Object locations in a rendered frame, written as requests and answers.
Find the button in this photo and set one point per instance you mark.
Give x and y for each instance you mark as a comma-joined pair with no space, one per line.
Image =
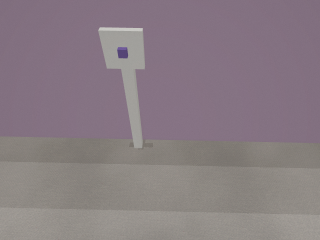
122,52

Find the panel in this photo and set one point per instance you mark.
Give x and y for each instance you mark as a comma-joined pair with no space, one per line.
133,39

